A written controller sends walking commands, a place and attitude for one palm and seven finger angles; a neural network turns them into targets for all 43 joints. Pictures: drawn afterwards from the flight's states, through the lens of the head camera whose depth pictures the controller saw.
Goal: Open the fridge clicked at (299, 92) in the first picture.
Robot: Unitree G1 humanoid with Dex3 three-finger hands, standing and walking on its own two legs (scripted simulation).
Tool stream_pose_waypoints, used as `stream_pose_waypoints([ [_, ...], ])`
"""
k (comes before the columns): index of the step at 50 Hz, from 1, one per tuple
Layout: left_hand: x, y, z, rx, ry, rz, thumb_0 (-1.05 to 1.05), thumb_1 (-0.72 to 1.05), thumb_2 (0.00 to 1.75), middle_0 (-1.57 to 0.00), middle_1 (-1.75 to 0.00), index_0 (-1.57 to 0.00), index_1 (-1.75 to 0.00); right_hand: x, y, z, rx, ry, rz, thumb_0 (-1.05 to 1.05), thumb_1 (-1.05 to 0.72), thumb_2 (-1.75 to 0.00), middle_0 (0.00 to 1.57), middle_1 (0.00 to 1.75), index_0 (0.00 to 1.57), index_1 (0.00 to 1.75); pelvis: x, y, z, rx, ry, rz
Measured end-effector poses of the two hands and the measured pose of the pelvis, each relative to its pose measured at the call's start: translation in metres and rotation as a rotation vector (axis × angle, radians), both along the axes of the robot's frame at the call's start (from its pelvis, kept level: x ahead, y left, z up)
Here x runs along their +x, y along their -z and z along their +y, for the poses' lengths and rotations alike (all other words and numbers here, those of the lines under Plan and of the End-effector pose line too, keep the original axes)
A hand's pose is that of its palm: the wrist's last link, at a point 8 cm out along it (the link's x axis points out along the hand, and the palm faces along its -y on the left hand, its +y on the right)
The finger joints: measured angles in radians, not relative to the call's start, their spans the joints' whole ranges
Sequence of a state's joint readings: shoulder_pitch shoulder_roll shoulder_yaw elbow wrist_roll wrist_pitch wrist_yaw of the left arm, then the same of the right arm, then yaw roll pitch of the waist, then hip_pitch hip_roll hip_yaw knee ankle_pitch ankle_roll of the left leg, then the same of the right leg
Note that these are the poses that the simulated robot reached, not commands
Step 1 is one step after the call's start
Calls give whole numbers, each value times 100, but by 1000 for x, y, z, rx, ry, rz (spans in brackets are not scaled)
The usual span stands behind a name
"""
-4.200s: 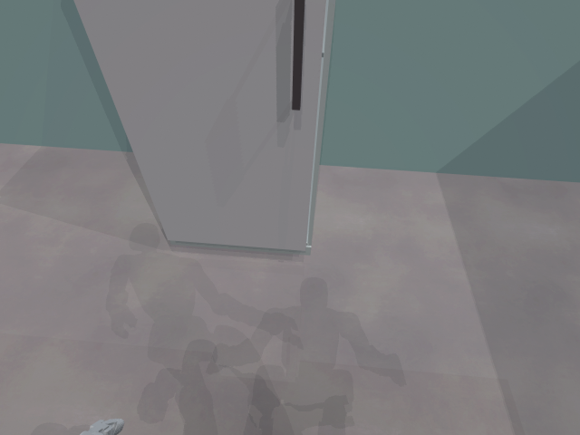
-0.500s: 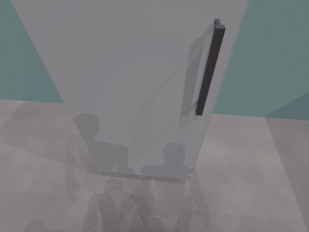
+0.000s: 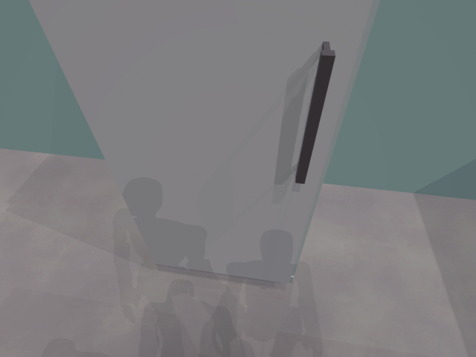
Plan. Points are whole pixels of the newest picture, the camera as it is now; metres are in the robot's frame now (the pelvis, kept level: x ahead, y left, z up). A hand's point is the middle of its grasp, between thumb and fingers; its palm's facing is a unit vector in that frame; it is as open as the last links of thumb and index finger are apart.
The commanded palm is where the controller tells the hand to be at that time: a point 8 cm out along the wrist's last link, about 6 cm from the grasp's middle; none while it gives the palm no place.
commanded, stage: come to a stop and stand still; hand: right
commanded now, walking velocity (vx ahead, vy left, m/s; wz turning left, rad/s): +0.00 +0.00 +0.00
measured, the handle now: (311, 122) +0.51 -0.11 +0.14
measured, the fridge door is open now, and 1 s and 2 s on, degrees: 0 0 0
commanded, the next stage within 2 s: look again from close up in 0.16 s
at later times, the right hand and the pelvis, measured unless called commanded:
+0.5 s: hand out of the picture +0.00 -0.15 -0.17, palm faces +0.02 +0.97 -0.22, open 7.4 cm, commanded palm none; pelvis +0.00 +0.03 +0.00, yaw +0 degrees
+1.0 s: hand out of the picture +0.01 -0.12 -0.17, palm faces +0.03 +0.98 -0.21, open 7.4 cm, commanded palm none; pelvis +0.00 +0.06 +0.00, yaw -1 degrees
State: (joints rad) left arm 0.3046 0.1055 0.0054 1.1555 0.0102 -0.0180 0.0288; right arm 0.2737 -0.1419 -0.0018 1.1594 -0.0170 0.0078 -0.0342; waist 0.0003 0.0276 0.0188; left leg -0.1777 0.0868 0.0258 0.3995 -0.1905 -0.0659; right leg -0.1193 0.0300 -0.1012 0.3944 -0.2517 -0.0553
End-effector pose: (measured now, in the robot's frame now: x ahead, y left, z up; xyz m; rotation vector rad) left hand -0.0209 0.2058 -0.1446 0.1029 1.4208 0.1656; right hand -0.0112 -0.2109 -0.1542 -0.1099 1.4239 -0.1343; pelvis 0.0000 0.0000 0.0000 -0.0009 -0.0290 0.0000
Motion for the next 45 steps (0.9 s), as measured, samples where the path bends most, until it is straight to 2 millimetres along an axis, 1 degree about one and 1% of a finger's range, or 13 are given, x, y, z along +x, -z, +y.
stream_pose_waypoints([
  [3, -1, 1, 0, -4, 4, 0, 1, 91, 89, -20, -30, -20, -30, -4, 0, 2, -5, -5, 3, 0, -91, -90, 20, 30, 20, 30, -1, 1, 1, 3, 3, 5],
  [6, 2, 4, 4, -9, 34, -25, 1, 91, 89, -20, -30, -20, -30, -8, 1, 1, -19, -14, -4, 0, -91, -90, 20, 30, 20, 30, -4, 4, 2, 3, 15, 12],
  [11, 12, 11, 11, -17, 58, -65, 1, 91, 89, -20, -30, -20, -30, -13, -4, -2, -45, -5, -13, 0, -91, -90, 20, 30, 20, 30, -3, 7, 4, -2, 20, 6],
  [15, 19, 13, 19, -20, 57, -87, 2, 92, 89, -20, -30, -20, -30, -13, -9, 0, -61, -7, -14, 0, -91, -90, 20, 30, 20, 30, -1, 7, 9, -7, 12, 2],
  [22, 26, 13, 35, -22, 57, -96, 2, 92, 89, -19, -30, -20, -30, -4, -14, 11, -70, -15, -28, 0, -91, -90, 20, 30, 20, 30, 1, 4, 22, -13, 6, 3],
  [28, 27, 12, 47, -21, 62, -76, 1, 91, 89, -19, -30, -20, -30, 10, -14, 24, -63, -17, -58, 0, -90, -90, 20, 30, 20, 30, 3, 3, 34, -14, 9, 5],
  [33, 26, 11, 55, -17, 61, -60, 1, 91, 89, -19, -30, -20, -30, 17, -14, 30, -67, -18, -70, 0, -91, -90, 20, 30, 20, 30, 4, 3, 44, -13, 13, 2],
  [39, 24, 9, 64, -12, 62, -42, 1, 91, 89, -19, -30, -20, -30, 21, -14, 36, -66, -18, -77, 0, -91, -89, 20, 30, 20, 30, 4, 2, 52, -11, 16, 3],
  [45, 22, 8, 69, -8, 64, -26, 1, 91, 89, -19, -30, -20, -30, 21, -13, 41, -61, -14, -69, 0, -91, -89, 20, 30, 20, 30, 4, 2, 57, -9, 18, 7],
])
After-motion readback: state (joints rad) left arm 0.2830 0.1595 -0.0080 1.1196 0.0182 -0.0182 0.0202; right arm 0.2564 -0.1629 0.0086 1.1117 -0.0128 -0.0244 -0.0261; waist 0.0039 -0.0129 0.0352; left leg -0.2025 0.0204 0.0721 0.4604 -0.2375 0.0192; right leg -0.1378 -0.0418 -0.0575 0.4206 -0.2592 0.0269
